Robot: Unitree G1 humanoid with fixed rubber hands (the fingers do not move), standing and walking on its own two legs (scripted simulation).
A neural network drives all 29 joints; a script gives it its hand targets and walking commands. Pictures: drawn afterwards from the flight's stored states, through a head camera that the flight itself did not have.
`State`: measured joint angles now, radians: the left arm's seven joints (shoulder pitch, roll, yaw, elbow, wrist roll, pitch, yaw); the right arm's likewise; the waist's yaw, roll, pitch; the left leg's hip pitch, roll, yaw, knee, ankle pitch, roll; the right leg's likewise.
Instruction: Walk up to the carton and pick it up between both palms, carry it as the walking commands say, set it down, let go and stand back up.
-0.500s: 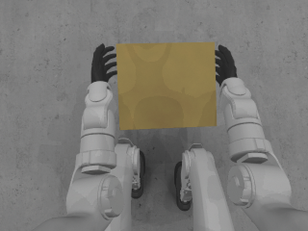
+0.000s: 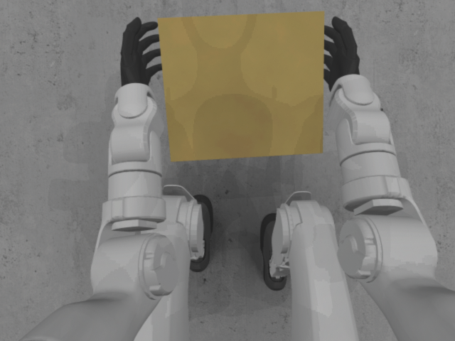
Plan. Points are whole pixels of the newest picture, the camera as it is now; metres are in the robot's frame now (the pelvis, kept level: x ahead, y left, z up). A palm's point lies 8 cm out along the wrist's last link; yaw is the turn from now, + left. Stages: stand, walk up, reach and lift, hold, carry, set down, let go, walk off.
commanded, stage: set down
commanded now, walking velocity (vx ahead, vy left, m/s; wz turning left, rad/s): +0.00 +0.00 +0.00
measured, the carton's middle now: (238, 96) +0.48 +0.02 -0.20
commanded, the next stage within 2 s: none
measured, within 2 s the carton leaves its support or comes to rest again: neither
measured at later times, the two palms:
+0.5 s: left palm (155, 60) +0.53 +0.16 -0.17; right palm (325, 83) +0.52 -0.14 -0.21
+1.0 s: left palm (156, 50) +0.55 +0.17 -0.18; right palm (318, 83) +0.52 -0.13 -0.24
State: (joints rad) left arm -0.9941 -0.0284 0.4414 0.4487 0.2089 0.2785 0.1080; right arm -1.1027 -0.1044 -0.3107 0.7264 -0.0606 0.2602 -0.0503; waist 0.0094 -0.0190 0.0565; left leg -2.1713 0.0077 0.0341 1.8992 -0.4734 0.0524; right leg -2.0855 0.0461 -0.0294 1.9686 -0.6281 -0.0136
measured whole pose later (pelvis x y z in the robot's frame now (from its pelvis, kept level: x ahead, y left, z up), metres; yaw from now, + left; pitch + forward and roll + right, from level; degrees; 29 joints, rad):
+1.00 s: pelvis +0.01 +0.00 -0.07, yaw +1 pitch +41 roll +0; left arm -1.37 0.12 0.46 0.82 0.17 0.23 0.07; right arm -1.25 -0.19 -0.29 0.86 -0.01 0.22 -0.10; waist 0.06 0.06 0.21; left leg -2.32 0.00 0.04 2.12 -0.51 0.05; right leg -2.23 0.06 -0.03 2.21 -0.70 -0.01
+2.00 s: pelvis +0.00 +0.00 -0.08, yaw +1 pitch +42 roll -1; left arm -1.41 0.18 0.46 0.89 0.17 0.21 0.03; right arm -1.34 -0.22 -0.29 0.94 -0.03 0.19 -0.02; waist 0.06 0.06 0.23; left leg -2.37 -0.02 0.04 2.14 -0.50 0.05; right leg -2.26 0.04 -0.03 2.23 -0.70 -0.01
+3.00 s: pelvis -0.02 -0.01 -0.07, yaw +1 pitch +29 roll +0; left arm -1.36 0.40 0.19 0.91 -0.22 0.13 0.15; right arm -1.38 -0.41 -0.15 0.82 0.18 0.16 -0.11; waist 0.06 0.04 0.53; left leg -2.17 0.00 0.04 2.15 -0.49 0.04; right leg -2.08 0.06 -0.03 2.25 -0.68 -0.01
